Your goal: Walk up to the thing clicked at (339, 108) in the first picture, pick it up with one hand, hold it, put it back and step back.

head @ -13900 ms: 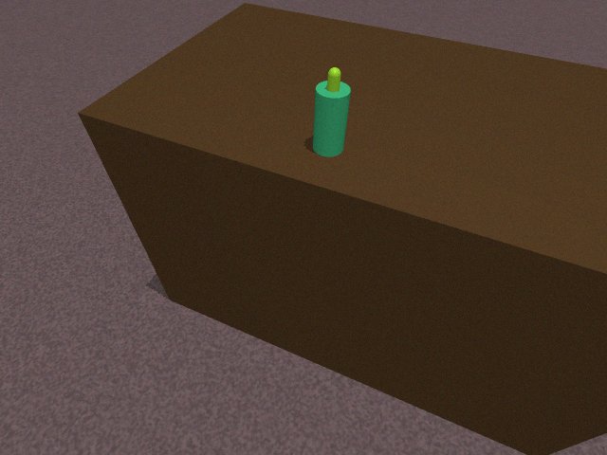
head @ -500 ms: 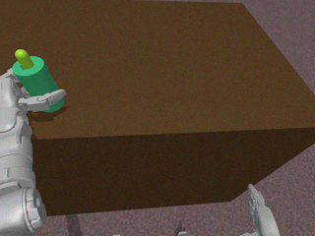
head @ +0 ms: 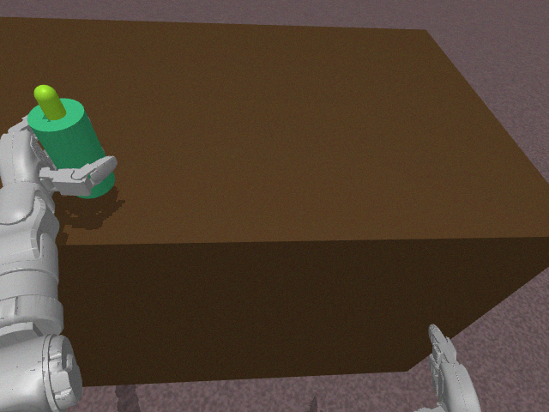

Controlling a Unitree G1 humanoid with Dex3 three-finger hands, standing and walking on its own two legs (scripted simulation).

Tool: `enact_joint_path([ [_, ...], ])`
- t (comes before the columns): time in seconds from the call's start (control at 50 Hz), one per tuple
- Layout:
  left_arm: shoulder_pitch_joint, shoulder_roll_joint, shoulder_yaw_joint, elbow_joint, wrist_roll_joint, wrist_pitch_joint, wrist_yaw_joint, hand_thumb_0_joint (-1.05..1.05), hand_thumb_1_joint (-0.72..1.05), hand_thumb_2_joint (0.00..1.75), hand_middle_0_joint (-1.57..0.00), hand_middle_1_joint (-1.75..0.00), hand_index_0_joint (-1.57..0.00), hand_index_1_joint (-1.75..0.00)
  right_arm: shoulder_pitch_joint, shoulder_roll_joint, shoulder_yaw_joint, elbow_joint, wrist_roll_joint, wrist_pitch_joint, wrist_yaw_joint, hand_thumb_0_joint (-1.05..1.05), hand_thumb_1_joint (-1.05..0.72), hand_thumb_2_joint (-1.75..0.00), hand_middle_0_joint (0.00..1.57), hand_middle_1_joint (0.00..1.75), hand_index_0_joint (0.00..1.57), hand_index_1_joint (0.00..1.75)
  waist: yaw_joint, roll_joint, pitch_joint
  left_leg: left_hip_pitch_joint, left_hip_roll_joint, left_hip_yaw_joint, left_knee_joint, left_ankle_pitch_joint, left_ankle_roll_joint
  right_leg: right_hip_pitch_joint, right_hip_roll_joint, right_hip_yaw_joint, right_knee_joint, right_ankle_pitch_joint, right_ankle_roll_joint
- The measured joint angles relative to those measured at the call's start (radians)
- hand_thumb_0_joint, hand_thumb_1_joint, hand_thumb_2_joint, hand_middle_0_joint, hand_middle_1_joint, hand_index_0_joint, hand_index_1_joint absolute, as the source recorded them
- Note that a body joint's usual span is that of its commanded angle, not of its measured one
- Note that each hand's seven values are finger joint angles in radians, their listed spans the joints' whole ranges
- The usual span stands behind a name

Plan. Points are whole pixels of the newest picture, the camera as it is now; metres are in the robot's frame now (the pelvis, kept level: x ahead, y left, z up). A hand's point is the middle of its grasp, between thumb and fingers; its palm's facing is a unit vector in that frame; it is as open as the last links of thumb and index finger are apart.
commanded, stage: settle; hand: left
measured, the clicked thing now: (71, 141) +0.42 +0.26 +0.18
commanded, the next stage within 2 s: lift in 0.44 s
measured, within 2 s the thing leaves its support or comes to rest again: neither
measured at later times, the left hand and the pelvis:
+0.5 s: hand (67, 138) +0.42 +0.25 +0.19, palm faces +0.28 -0.96 +0.00, open 9.1 cm; pelvis -0.02 +0.00 +0.01, yaw +0 degrees
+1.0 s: hand (63, 106) +0.40 +0.23 +0.25, palm faces +0.26 -0.97 +0.00, open 9.1 cm; pelvis -0.01 +0.00 +0.02, yaw +0 degrees
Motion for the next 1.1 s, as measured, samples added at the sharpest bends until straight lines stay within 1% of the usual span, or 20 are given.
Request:
enact_joint_path([
  [0.1,-0.039,0.017,-0.013,0.019,0.000,0.047,0.002,-0.02,-0.33,1.01,-0.80,-1.10,-0.83,-1.11,-0.004,-0.002,-0.007,0.028,0.004,-0.013,-0.003,-0.01,0.53,-0.05,0.05,0.05,0.06,0.06,0.002,0.010,0.000,0.019,-0.002,-0.001,-0.017,0.014,0.002,0.021,-0.002,-0.001,-0.020,0.014,0.001],
  [0.18,-0.060,0.024,-0.017,0.043,-0.005,0.073,-0.006,-0.02,-0.33,1.01,-0.81,-1.10,-0.83,-1.11,0.004,-0.004,-0.002,0.033,0.007,-0.024,-0.003,-0.01,0.54,-0.05,0.05,0.05,0.06,0.06,0.006,0.018,0.006,0.028,-0.004,0.003,-0.030,0.026,0.005,0.029,-0.004,0.002,-0.031,0.026,0.003],
  [0.28,-0.068,0.018,-0.021,0.043,-0.006,0.092,-0.005,-0.02,-0.33,1.01,-0.81,-1.10,-0.83,-1.11,0.012,-0.003,0.004,0.034,0.006,-0.037,-0.006,-0.01,0.54,-0.05,0.05,0.05,0.06,0.06,0.010,0.016,0.016,0.035,-0.006,0.007,-0.041,0.037,0.006,0.033,-0.006,0.007,-0.038,0.037,0.004],
  [0.4,-0.071,0.003,-0.029,0.018,-0.001,0.109,0.013,-0.02,-0.33,1.01,-0.81,-1.10,-0.83,-1.11,0.009,-0.007,0.001,0.050,0.006,-0.055,-0.015,-0.01,0.54,-0.05,0.05,0.05,0.06,0.06,0.011,0.010,0.020,0.050,-0.006,0.006,-0.049,0.045,0.005,0.049,-0.006,0.006,-0.049,0.045,0.004],
  [0.5,-0.089,0.007,-0.035,0.013,0.006,0.125,0.032,-0.02,-0.33,1.01,-0.80,-1.10,-0.83,-1.11,-0.005,-0.008,-0.007,0.076,0.007,-0.074,-0.019,-0.01,0.54,-0.05,0.05,0.05,0.06,0.06,0.011,0.010,0.019,0.063,-0.005,0.005,-0.058,0.050,0.004,0.064,-0.005,0.004,-0.060,0.052,0.003],
  [0.62,-0.117,0.017,-0.041,0.034,0.001,0.146,0.028,-0.02,-0.33,1.01,-0.80,-1.10,-0.83,-1.12,-0.013,-0.001,0.001,0.104,0.007,-0.090,-0.013,-0.01,0.55,-0.05,0.05,0.05,0.06,0.06,0.014,0.017,0.015,0.073,-0.005,0.003,-0.073,0.060,0.004,0.074,-0.005,0.001,-0.075,0.060,0.002],
  [0.68,-0.115,0.012,-0.041,0.027,-0.001,0.163,0.033,-0.02,-0.33,1.01,-0.80,-1.10,-0.83,-1.12,-0.007,-0.001,-0.003,0.098,0.005,-0.100,-0.011,-0.01,0.55,-0.05,0.05,0.05,0.06,0.06,0.017,0.025,0.014,0.079,-0.005,0.004,-0.081,0.063,0.004,0.080,-0.006,0.002,-0.082,0.063,0.003],
  [0.78,-0.089,-0.012,-0.045,-0.025,0.002,0.192,0.050,-0.02,-0.33,1.01,-0.81,-1.10,-0.83,-1.11,0.013,-0.012,-0.017,0.087,0.007,-0.112,-0.014,-0.02,0.55,-0.04,0.05,0.05,0.06,0.06,0.025,0.032,0.013,0.105,-0.007,0.006,-0.097,0.066,0.004,0.104,-0.008,0.004,-0.095,0.064,0.003],
  [0.92,-0.062,-0.041,-0.061,-0.152,-0.002,0.242,0.063,-0.02,-0.34,1.03,-0.81,-1.11,-0.83,-1.12,0.002,-0.018,-0.037,0.116,0.009,-0.140,-0.023,-0.02,0.55,-0.04,0.05,0.05,0.06,0.06,0.035,0.032,0.015,0.146,-0.006,0.004,-0.120,0.069,0.001,0.144,-0.008,0.000,-0.115,0.066,0.000],
  [1.0,-0.045,-0.055,-0.067,-0.244,-0.016,0.302,0.061,-0.02,-0.35,1.04,-0.81,-1.11,-0.83,-1.12,-0.008,-0.014,-0.042,0.132,0.012,-0.148,-0.021,-0.02,0.55,-0.04,0.05,0.05,0.06,0.06,0.043,0.045,0.014,0.169,-0.006,0.001,-0.136,0.073,0.001,0.170,-0.008,-0.004,-0.132,0.069,-0.001],
  [1.1,-0.030,-0.072,-0.066,-0.341,-0.037,0.408,0.055,-0.02,-0.36,1.05,-0.81,-1.11,-0.84,-1.13,-0.008,-0.005,-0.037,0.129,0.016,-0.142,-0.014,-0.02,0.55,-0.04,0.05,0.05,0.06,0.06,0.053,0.062,0.010,0.205,-0.010,-0.002,-0.159,0.078,0.001,0.205,-0.013,-0.008,-0.150,0.070,-0.002],
])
